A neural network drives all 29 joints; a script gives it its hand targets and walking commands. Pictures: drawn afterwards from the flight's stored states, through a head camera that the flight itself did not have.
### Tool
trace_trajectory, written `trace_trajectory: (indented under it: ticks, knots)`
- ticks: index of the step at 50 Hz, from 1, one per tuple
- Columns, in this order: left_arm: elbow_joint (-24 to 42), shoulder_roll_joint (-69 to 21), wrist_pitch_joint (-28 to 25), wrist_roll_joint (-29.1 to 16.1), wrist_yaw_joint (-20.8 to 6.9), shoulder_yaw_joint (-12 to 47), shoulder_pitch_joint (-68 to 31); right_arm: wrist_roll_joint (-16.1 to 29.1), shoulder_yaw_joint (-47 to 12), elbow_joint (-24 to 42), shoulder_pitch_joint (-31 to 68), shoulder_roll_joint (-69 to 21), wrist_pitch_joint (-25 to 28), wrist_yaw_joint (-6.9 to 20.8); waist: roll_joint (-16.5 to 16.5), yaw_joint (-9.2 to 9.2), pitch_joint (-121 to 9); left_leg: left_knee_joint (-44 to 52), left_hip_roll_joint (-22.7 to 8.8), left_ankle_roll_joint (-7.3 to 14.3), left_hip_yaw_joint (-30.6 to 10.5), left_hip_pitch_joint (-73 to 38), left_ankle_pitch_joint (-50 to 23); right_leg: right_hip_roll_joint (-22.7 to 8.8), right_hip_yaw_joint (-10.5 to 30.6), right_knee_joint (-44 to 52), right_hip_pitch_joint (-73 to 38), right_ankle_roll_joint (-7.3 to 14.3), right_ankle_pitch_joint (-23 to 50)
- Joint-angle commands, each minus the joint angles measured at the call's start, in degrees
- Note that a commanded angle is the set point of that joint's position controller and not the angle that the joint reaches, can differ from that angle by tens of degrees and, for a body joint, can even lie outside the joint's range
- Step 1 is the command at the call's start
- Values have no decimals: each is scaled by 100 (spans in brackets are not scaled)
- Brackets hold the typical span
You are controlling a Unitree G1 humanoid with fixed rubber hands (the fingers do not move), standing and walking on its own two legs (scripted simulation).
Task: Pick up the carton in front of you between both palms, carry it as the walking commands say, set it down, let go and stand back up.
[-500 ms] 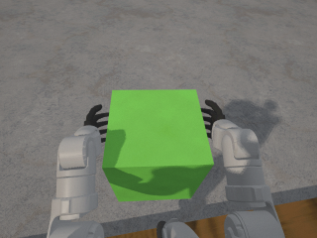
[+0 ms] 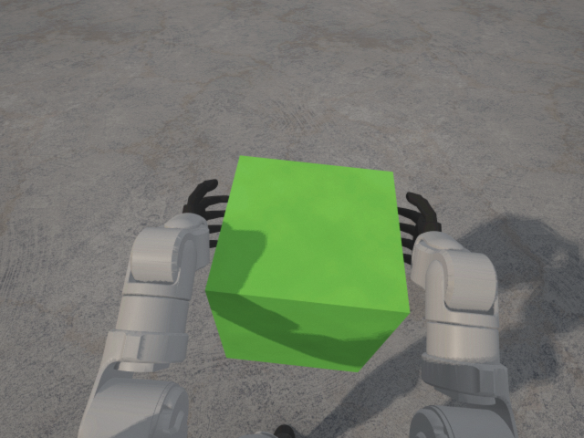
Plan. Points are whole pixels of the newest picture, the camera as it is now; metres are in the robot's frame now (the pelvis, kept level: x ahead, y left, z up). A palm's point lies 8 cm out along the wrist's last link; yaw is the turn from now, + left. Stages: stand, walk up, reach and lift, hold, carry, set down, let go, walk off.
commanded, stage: carry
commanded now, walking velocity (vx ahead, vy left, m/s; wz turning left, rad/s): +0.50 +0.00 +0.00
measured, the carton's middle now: (303, 272) +0.35 +0.04 +0.03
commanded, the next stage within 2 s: none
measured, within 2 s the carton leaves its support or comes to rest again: neither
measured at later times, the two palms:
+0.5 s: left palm (276, 112) +0.71 +0.14 +0.06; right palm (421, 121) +0.72 -0.16 +0.06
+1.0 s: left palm (264, 67) +0.91 +0.21 +0.06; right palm (384, 71) +0.92 -0.09 +0.07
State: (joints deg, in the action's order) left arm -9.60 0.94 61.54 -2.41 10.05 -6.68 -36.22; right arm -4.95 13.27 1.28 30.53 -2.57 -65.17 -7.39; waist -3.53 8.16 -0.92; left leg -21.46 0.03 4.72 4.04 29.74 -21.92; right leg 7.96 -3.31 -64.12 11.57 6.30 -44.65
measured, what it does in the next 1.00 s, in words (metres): walks ahead: right foot, then left foot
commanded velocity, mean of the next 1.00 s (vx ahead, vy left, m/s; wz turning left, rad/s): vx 0.50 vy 0.00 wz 0.00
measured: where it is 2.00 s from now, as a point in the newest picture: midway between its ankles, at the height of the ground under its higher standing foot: (319, 211)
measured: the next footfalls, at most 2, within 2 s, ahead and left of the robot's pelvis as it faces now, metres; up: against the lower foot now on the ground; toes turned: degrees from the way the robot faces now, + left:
right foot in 0.44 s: +0.51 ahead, -0.08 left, +0.00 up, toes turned -3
left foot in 0.90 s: +0.74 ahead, +0.15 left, +0.00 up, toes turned +12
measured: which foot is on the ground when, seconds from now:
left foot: down 0.00-0.44, up 0.46-0.88, down 0.90-1.00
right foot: down 0.00-0.02, up 0.04-0.42, down 0.44-0.92, up 0.94-1.00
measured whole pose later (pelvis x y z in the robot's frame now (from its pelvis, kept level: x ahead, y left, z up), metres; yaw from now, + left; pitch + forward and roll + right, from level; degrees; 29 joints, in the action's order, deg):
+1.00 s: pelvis +0.65 +0.05 -0.02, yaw +1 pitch +4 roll +1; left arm 12.3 -7.6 68.4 7.3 4.6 -8.3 -8.7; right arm -6.8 5.6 10.1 10.4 -7.8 -67.8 -5.0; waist 1.4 -1.1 -10.1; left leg -27.8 -1.2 4.2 12.2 21.4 10.8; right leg -2.8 -3.3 -57.6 19.3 0.4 -27.2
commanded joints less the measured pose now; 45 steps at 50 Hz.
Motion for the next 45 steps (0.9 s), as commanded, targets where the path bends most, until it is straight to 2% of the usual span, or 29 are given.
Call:
trace_trajectory:
  ticks: [1, 2, 3, 4, 5, 6, 7, 8, 10, 12, 16, 18, 19, 20, 21, 22, 23, 24, 25, 26, 27, 29, 33, 36, 39, 42, 43, 44, 45]
  knots:
    - [906, -6346, -46, -2511, -1732, 3578, -3869, 1821, -3677, 125, 3787, -4792, 225, 993, -386, -763, -2828, -765, -978, 422, -595, -4264, -1699, -633, 474, -2264, 1576, -314, 2281]
    - [783, -6259, 45, -2489, -1694, 3552, -3893, 1779, -3574, -153, 3545, -4777, 180, 1016, -696, -1092, -3449, -2198, -2268, 1218, -2084, -6322, -3348, -517, 601, -3646, 3737, -644, -12]
    - [770, -6195, 128, -2371, -1638, 3377, -3744, 1894, -3603, -324, 3340, -4811, 152, 1030, -664, -1444, -4119, -1716, -2568, 1802, -3316, -6720, -964, -547, 687, -4028, 4487, -594, 320]
    - [927, -6186, 167, -2287, -1592, 3338, -3820, 2122, -3748, -180, 3412, -5120, 161, 1063, -201, -1372, -4217, -1191, -2232, 1714, -3568, -6096, 1353, -805, 684, -3538, 4437, -435, 812]
    - [1025, -6241, 157, -2194, -1548, 3332, -3887, 2373, -3967, 129, 3813, -5472, 181, 1115, 365, -1332, -3671, -1034, -1825, 1402, -3269, -5397, 1384, -932, 773, -2672, 4492, -425, 1666]
    - [1156, -6320, 141, -2090, -1506, 3300, -3931, 2604, -4140, 406, 4294, -5768, 214, 1159, 226, -1240, -3460, -1048, -1745, 1277, -3080, -4801, 900, -913, 682, -2331, 4273, -428, 1951]
    - [1247, -6358, 110, -1985, -1463, 3287, -3894, 2834, -4318, 570, 4579, -6033, 234, 1208, 339, -1099, -3143, -790, -1589, 1146, -2732, -3971, 1142, -981, 609, -1720, 3898, -493, 2121]
    - [1348, -6392, 74, -1885, -1424, 3277, -3862, 3022, -4431, 704, 4778, -6207, 278, 1245, 159, -1078, -3019, -654, -1459, 1094, -2642, -3690, 1283, -1018, 502, -1338, 3732, -518, 1917]
    - [1470, -6391, -23, -1682, -1348, 3291, -3719, 3206, -4589, 859, 4863, -6358, 354, 1304, -114, -1135, -3042, -757, -1326, 1078, -2293, -3771, 407, -1063, 355, -830, 3854, -554, 2122]
    - [1632, -6318, -111, -1557, -1283, 3355, -3592, 3284, -4679, 885, 4725, -6387, 425, 1360, -293, -1198, -3111, -878, -1177, 959, -1891, -3939, -570, -1004, 212, -171, 3844, -540, 2659]
    - [1876, -6081, -215, -1399, -1220, 3515, -3399, 3244, -4761, 823, 4346, -6255, 519, 1435, -353, -1314, -2883, -907, -768, 638, -1175, -3872, -1270, -708, -163, 1864, 3089, -390, 3858]
    - [1981, -5925, -211, -1391, -1227, 3581, -3317, 3182, -4773, 801, 4203, -6138, 531, 1435, -384, -1288, -2785, -880, -661, 398, -816, -3793, -1498, -468, -505, 3104, 2185, -339, 4509]
    - [2040, -5847, -188, -1433, -1239, 3626, -3329, 3138, -4766, 801, 4138, -6049, 527, 1422, -470, -1228, -2832, -1076, -670, 270, -712, -3666, -1841, -341, -628, 3449, 1526, -277, 4749]
    - [2045, -5787, -154, -1459, -1255, 3665, -3312, 3089, -4751, 793, 4046, -5920, 507, 1401, -525, -1110, -2982, -1554, -672, 76, -529, -3493, -1929, -372, -662, 3911, 656, -195, 5171]
    - [1997, -5716, -113, -1465, -1279, 3664, -3269, 3037, -4739, 746, 3971, -5805, 469, 1384, -416, -905, -3188, -2150, -629, -97, -307, -3021, -1552, -529, -665, 4363, -480, -131, 5695]
    - [1878, -5626, -61, -1476, -1321, 3608, -3123, 2999, -4707, 688, 3992, -5647, 426, 1377, 76, -730, -3428, -2942, -582, -207, -345, -1965, 455, -1413, 236, 4092, -1860, 26, 6583]
    - [1626, -5356, -9, -1350, -1332, 3487, -3024, 2977, -4690, 486, 3856, -5757, 336, 1373, 1468, -797, -4240, -4675, -48, -645, -431, 22, 4613, -3360, 2541, 3358, -4075, 1096, 8455]
    - [1211, -5418, 33, -1400, -1351, 3421, -2506, 2903, -4532, 350, 3567, -5500, 250, 1362, 1747, -511, -4555, -5593, 299, -644, -497, 843, 5451, -3435, 3502, 3829, -4445, 1488, 7242]
    - [1337, -5553, 55, -1455, -1392, 3440, -2502, 2863, -4516, 319, 3627, -5590, 229, 1354, 1386, -554, -4282, -5544, -24, -542, -641, 1133, 5190, -3069, 3005, 3945, -4241, 1179, 6583]
    - [1470, -5760, 89, -1560, -1443, 3507, -2739, 2807, -4435, 299, 3667, -5715, 223, 1352, 833, -600, -3832, -5061, -135, -517, -614, 1282, 4871, -2872, 2596, 4110, -3800, 842, 6496]
    - [1643, -5974, 118, -1697, -1498, 3611, -3039, 2724, -4357, 290, 3652, -5822, 216, 1348, 618, -644, -3435, -4548, -239, -513, -553, 1271, 4590, -2719, 2253, 4241, -3363, 594, 6683]
    - [1922, -6284, 196, -1922, -1609, 3699, -3340, 2532, -4273, 333, 3468, -5991, 181, 1324, 643, -700, -3180, -3685, -282, -568, -453, 803, 4388, -2502, 1764, 4518, -2755, 303, 6383]
    - [2225, -6441, 410, -2042, -1857, 3704, -2992, 2092, -4219, 583, 2782, -6127, 122, 1196, 1024, -706, -2968, -2434, -149, -681, 13, 451, 4182, -2309, 1010, 4669, -2385, 223, 6708]
    - [2186, -6388, 535, -1916, -2015, 3685, -2219, 1851, -4328, 920, 2308, -6073, 41, 1153, 1350, -708, -2682, -1667, -106, -717, 264, 299, 3469, -2122, 570, 4739, -2200, 81, 6656]
    - [2169, -6293, 588, -1729, -2097, 3749, -1533, 1851, -4575, 1218, 2015, -6033, -67, 1257, 1462, -684, -2257, -1001, -88, -659, 411, 104, 2883, -2060, 281, 4823, -1956, 28, 6510]
    - [2346, -6112, 633, -1446, -2068, 3834, -855, 1938, -4754, 1418, 1548, -5945, -210, 1430, 1396, -658, -2000, -249, -40, -597, 611, -446, 2472, -1986, 50, 4515, -1757, -74, 6263]
    - [2393, -6052, 644, -1386, -2057, 3868, -703, 1968, -4777, 1409, 1325, -5917, -246, 1491, 1247, -726, -2022, 116, 23, -550, 803, -1058, 2284, -1914, -139, 4100, -1474, -187, 6085]
    - [2449, -5979, 661, -1322, -2042, 3894, -545, 2011, -4769, 1355, 1109, -5924, -283, 1556, 978, -780, -2177, 124, 0, -470, 893, -2023, 2495, -1786, -330, 3512, -879, -325, 5814]
    - [2502, -5875, 686, -1274, -2036, 3904, -410, 2026, -4724, 1283, 841, -5873, -314, 1611, 661, -866, -2413, -42, -506, -321, 314, -3109, 2937, -1674, -425, 2740, 24, -514, 4897]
